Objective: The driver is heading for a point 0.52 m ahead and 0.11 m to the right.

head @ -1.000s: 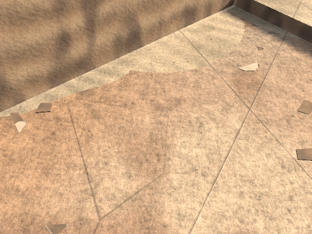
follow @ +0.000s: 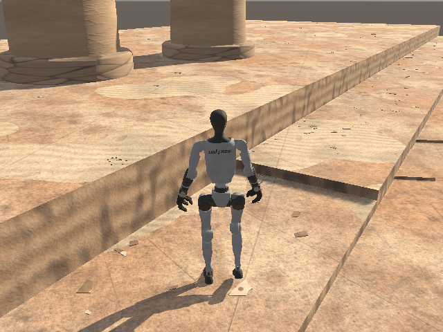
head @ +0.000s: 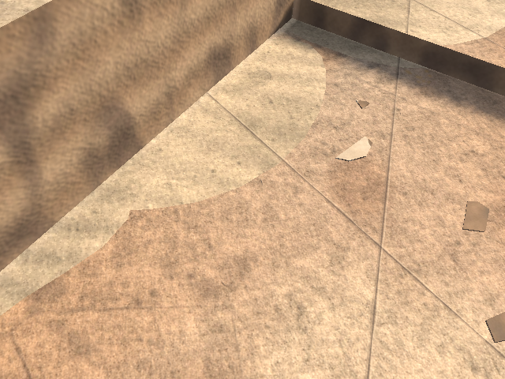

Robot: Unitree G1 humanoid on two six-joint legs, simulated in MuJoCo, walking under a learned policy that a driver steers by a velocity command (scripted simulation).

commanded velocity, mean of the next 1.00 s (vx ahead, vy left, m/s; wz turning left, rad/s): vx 0.37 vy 0.00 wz -0.44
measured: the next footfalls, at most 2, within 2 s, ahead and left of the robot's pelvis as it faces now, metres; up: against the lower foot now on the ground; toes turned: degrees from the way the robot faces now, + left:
right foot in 0.36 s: +0.32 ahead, -0.13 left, +0.00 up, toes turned -17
left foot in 0.86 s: +0.60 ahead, -0.08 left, +0.00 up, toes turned -25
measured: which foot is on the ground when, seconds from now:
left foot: down 0.00-0.36, up 0.38-0.84, down 0.86-1.00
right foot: up 0.00-0.34, down 0.36-0.88, up 0.90-1.00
